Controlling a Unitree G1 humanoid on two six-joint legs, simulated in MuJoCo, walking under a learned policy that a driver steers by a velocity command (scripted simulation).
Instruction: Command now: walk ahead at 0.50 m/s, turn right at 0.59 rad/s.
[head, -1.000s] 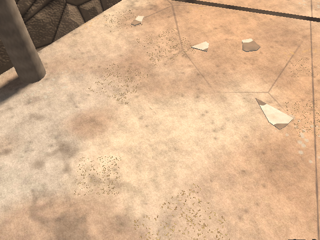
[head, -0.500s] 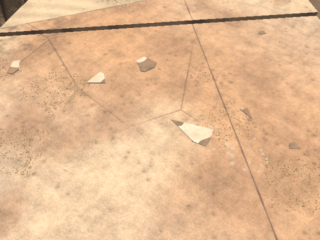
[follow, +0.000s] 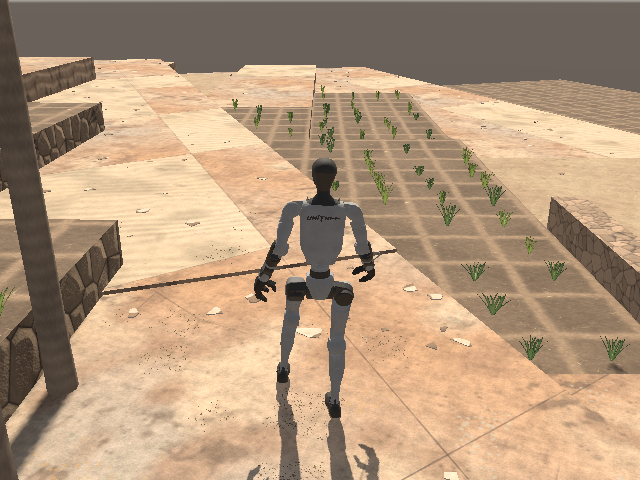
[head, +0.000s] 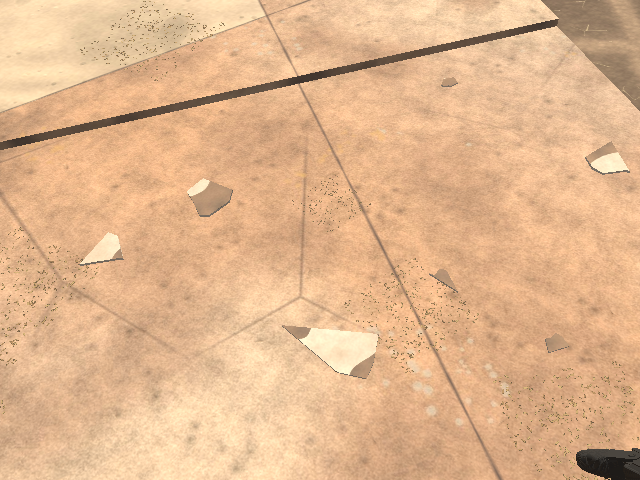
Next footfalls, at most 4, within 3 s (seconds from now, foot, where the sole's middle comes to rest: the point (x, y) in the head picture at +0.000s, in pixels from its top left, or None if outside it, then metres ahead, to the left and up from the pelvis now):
0.16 left None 0.29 0.14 -0.78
0.54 right None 0.31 -0.11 -0.78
1.74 right None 0.45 -0.04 -0.78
2.20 left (217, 402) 0.61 0.34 -0.78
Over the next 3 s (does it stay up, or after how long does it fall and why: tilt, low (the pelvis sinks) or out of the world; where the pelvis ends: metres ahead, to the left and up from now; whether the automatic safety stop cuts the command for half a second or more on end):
stays up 0.93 0.34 0.00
